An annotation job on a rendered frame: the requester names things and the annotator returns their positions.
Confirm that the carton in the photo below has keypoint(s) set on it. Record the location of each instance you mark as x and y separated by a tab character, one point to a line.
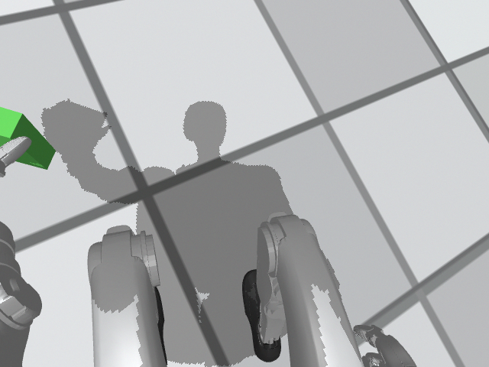
15	124

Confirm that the left robot hand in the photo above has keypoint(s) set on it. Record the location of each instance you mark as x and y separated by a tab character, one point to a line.
11	151

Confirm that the right robot hand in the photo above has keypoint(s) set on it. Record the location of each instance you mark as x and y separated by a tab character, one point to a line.
390	351

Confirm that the left robot foot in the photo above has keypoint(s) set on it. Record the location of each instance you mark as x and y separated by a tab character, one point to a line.
160	321

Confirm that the left robot arm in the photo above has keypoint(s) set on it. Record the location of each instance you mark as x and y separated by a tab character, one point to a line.
19	304

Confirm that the right robot foot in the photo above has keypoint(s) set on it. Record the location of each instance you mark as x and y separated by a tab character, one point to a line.
264	351

